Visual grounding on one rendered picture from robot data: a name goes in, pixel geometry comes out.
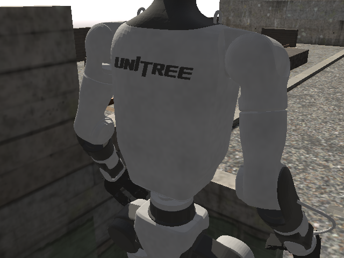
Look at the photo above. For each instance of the robot right upper arm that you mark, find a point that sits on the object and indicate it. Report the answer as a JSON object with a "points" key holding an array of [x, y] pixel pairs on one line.
{"points": [[261, 66]]}

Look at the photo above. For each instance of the robot left upper arm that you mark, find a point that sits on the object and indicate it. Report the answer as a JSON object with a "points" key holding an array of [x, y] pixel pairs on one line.
{"points": [[96, 90]]}

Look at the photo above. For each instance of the right robot forearm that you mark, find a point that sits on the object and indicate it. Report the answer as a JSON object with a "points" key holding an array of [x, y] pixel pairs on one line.
{"points": [[290, 224]]}

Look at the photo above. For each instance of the robot left hand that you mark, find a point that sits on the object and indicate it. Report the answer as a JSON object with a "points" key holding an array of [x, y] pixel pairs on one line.
{"points": [[124, 181]]}

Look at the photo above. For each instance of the left robot thigh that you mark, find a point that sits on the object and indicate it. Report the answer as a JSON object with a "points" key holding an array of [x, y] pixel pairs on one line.
{"points": [[122, 232]]}

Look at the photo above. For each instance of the robot thigh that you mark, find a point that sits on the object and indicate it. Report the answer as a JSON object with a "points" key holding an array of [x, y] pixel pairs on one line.
{"points": [[224, 247], [122, 232]]}

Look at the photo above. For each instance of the robot right hand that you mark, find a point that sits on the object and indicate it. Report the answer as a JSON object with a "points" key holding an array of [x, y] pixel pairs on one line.
{"points": [[273, 243]]}

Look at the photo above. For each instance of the right robot thigh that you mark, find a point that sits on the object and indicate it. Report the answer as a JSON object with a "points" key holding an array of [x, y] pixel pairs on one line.
{"points": [[224, 247]]}

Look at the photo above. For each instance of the left robot forearm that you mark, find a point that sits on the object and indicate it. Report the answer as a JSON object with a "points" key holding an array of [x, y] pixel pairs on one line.
{"points": [[105, 157]]}

